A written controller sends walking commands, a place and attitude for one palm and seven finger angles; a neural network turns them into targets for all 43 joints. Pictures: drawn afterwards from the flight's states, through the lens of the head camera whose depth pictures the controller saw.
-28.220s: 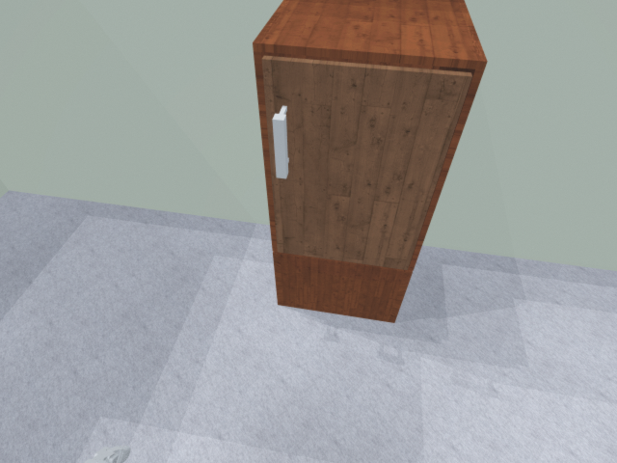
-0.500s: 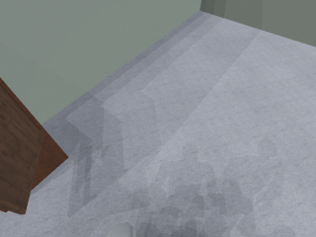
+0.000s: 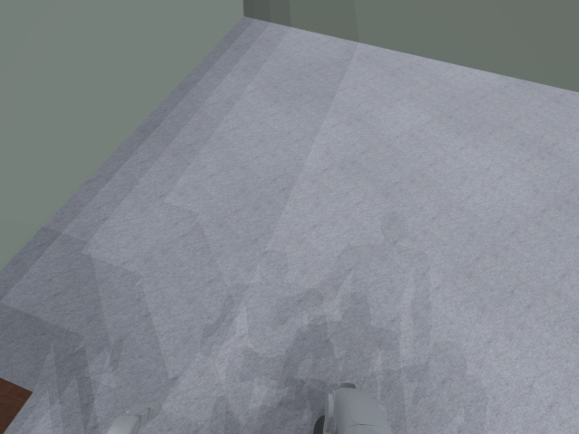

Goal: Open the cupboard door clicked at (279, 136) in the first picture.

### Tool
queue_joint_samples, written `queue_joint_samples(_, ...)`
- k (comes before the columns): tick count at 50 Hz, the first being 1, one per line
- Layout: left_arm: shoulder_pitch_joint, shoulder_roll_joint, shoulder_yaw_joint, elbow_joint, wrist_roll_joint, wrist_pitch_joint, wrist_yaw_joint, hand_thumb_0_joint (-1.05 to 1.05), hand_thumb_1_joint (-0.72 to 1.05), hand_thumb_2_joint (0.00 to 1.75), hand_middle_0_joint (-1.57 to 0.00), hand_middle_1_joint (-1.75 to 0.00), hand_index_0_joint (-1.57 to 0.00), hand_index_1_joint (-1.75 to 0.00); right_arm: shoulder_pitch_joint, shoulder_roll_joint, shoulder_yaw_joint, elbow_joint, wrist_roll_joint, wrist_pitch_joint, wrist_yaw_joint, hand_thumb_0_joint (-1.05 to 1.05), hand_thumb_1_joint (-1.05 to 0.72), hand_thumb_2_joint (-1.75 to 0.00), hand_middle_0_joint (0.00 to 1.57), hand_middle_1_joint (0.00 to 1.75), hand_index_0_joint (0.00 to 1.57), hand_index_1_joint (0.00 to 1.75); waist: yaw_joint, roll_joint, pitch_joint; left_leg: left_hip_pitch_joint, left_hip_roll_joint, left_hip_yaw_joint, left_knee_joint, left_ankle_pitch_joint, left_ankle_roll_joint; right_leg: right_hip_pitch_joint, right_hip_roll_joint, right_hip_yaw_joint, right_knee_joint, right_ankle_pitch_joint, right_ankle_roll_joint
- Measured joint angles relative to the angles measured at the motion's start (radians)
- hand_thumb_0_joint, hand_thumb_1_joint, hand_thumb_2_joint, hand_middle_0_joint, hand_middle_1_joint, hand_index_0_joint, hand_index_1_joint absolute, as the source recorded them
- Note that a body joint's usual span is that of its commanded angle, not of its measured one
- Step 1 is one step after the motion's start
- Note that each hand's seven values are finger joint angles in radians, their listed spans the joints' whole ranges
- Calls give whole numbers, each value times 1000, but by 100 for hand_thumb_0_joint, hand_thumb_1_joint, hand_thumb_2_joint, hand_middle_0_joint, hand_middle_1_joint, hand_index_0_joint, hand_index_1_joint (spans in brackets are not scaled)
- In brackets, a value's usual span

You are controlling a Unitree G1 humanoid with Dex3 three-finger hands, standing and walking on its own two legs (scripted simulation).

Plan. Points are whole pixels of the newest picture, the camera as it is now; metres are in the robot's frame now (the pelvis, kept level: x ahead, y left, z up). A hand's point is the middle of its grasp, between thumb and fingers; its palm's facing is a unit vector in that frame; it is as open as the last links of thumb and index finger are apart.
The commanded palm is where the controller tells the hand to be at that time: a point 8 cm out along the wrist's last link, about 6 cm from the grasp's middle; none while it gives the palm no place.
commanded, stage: walk to a spot facing it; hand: left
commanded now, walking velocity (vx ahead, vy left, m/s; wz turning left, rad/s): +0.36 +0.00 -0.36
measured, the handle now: out of the picture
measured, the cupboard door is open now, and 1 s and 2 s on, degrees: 46 46 46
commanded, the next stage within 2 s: turn to face it in 0.96 s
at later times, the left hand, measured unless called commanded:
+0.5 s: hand (217, 359) +0.25 +0.12 -0.16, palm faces -0.04 -0.97 -0.23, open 7.2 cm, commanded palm none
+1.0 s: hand (243, 213) +0.57 +0.11 -0.17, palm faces -0.16 -0.97 -0.19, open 7.3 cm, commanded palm none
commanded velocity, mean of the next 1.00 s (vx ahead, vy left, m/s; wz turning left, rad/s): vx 0.35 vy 0.00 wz -0.19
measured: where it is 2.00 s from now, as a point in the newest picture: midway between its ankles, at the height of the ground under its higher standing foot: (328, 289)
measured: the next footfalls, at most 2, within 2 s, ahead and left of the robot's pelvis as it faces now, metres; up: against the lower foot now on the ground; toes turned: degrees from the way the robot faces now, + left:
right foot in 0.14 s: +0.20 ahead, -0.11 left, +0.00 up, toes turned -10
left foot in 0.72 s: +0.49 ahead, +0.04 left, +0.00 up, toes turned -2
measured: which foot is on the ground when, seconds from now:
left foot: down 0.00-0.14, up 0.16-0.70, down 0.72-1.00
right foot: up 0.00-0.12, down 0.14-0.72, up 0.74-1.00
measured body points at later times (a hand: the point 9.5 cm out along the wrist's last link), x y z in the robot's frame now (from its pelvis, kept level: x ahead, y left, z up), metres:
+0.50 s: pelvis +0.23 -0.07 +0.00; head +0.25 -0.08 +0.45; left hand +0.25 +0.17 -0.14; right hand +0.29 -0.31 -0.15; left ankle +0.33 +0.09 -0.68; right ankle +0.16 -0.11 -0.74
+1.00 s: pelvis +0.47 -0.07 +0.00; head +0.50 -0.07 +0.45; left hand +0.57 +0.16 -0.15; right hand +0.39 -0.30 -0.15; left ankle +0.45 +0.04 -0.74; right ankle +0.53 -0.24 -0.68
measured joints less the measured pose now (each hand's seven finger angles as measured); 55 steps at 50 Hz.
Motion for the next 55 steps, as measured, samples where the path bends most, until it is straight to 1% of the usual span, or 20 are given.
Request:
queue_joint_samples(4,-69,-19,-15,-8,-5,-3,-1,1,91,90,-19,-30,-19,-30,55,-3,1,45,-4,11,1,0,-90,-90,20,30,20,30,-38,16,22,69,12,36,12,-65,-33,77,23,-42,-208,-38,-38)
queue_joint_samples(6,-88,-26,-22,-20,-6,-20,1,1,91,90,-19,-30,-19,-30,82,-2,2,69,-1,21,3,0,-90,-90,20,30,20,30,-45,27,28,77,39,42,91,-122,-51,153,52,-62,-288,-64,-67)
queue_joint_samples(7,-89,-24,-24,-27,-4,-36,3,1,91,90,-20,-30,-19,-30,96,4,3,83,5,27,7,0,-90,-90,20,30,20,30,-42,17,24,53,52,40,194,-148,-54,204,55,-63,-331,-49,-87)
queue_joint_samples(8,-88,-26,-21,-33,-5,-54,10,0,91,90,-20,-30,-19,-30,90,7,4,95,14,37,11,0,-90,-90,20,30,20,30,-28,11,27,-6,61,10,370,-166,-50,205,61,-57,-306,-42,-99)
queue_joint_samples(10,-71,-31,-20,-31,-18,-71,28,0,91,90,-20,-30,-20,-30,41,5,-4,103,26,60,17,1,-90,-90,20,30,21,30,-26,10,43,-158,49,-104,734,-168,-30,230,79,-51,-267,-96,-106)
queue_joint_samples(11,-56,-35,-22,-23,-23,-70,35,0,91,90,-20,-30,-20,-30,11,3,-11,97,26,64,18,1,-90,-90,20,30,21,30,-29,12,46,-228,44,-140,843,-132,-24,260,88,-51,-287,-110,-106)
queue_joint_samples(13,-15,-42,-26,1,-25,-67,47,0,91,90,-20,-30,-20,-30,-54,-2,-23,72,22,64,17,1,-90,-90,20,30,20,30,-31,15,38,-350,51,-173,912,-53,-23,322,105,-44,-365,-96,-95)
queue_joint_samples(17,64,-40,-1,40,-32,-88,72,-2,95,90,-20,-30,-20,-30,-169,-6,-36,3,12,51,21,1,-91,-90,20,30,20,30,-16,18,9,-510,72,-198,782,45,-30,422,132,-22,-521,-60,-108)
queue_joint_samples(21,139,-29,-3,84,-24,-101,67,-3,96,90,-20,-30,-20,-30,-253,-17,-46,-29,9,48,30,0,-91,-90,19,30,20,30,15,33,-28,-575,75,-207,648,125,-39,509,150,-1,-615,-62,-109)
queue_joint_samples(28,279,-68,-31,153,-20,-113,70,-1,93,90,-20,-30,-20,-30,-364,-34,-47,-39,15,57,47,0,-91,-90,19,30,20,30,71,44,-47,-578,39,-186,514,169,-32,656,155,28,-692,-126,-91)
queue_joint_samples(33,357,-94,-44,200,-14,-106,73,0,91,90,-20,-30,-20,-30,-425,-26,-40,-44,16,50,54,0,-91,-90,19,30,20,30,103,13,-27,-506,-10,-145,357,121,0,739,128,46,-677,-217,-67)
queue_joint_samples(35,384,-103,-46,221,-15,-102,71,0,91,90,-20,-30,-20,-30,-433,-21,-33,-49,13,31,49,0,-91,-90,19,30,20,30,100,2,-19,-436,-41,-120,259,144,27,737,111,47,-581,-280,-53)
queue_joint_samples(37,399,-116,-48,234,-23,-90,65,0,91,90,-20,-30,-20,-30,-423,-22,-31,-58,2,5,41,0,-90,-90,20,30,20,30,88,15,-20,-397,-38,-127,257,158,75,623,110,42,-266,-320,-36)
queue_joint_samples(39,373,-111,-47,235,-23,-75,62,1,91,90,-20,-30,-20,-30,-391,-13,-27,-59,4,-7,33,0,-90,-90,20,30,20,30,82,0,-11,-367,-45,-108,293,97,77,468,91,58,99,-317,-33)
queue_joint_samples(40,353,-105,-44,227,-20,-69,61,1,91,90,-20,-30,-20,-30,-366,-10,-26,-54,5,-8,29,0,-90,-90,20,30,20,30,79,-4,-12,-344,-47,-104,283,79,73,394,79,58,217,-292,-27)
queue_joint_samples(42,297,-92,-33,201,-12,-60,54,1,91,90,-20,-30,-20,-30,-309,-5,-26,-33,5,-10,19,0,-90,-90,20,30,20,30,73,-4,-12,-289,-51,-103,230,77,56,267,45,53,318,-227,-17)
queue_joint_samples(45,209,-74,-20,139,-6,-52,46,1,91,90,-20,-30,-20,-30,-230,-18,-42,11,11,-10,0,-1,-94,-90,20,30,21,30,68,-2,-10,-207,-55,-97,134,89,55,130,-7,61,248,-150,-1)
queue_joint_samples(48,138,-52,-7,97,-2,-45,46,1,93,90,-20,-30,-20,-30,-158,-39,-42,53,10,2,6,-1,-94,-90,20,30,21,30,60,6,-14,-130,-49,-80,61,84,46,71,-41,53,62,-69,7)
queue_joint_samples(51,85,-22,1,74,-4,-38,37,1,93,90,-20,-30,-19,-30,-98,-49,-41,75,8,11,10,-1,-93,-90,20,30,20,30,37,13,-15,-67,-39,-56,28,55,27,69,-49,29,-109,-9,6)
queue_joint_samples(55,24,9,2,55,-5,-28,29,1,93,90,-19,-30,-19,-30,-40,-53,-34,89,2,21,11,0,-92,-90,20,30,20,30,-3,24,-8,-7,-16,-23,42,-16,-10,125,-26,-7,-261,2,-9)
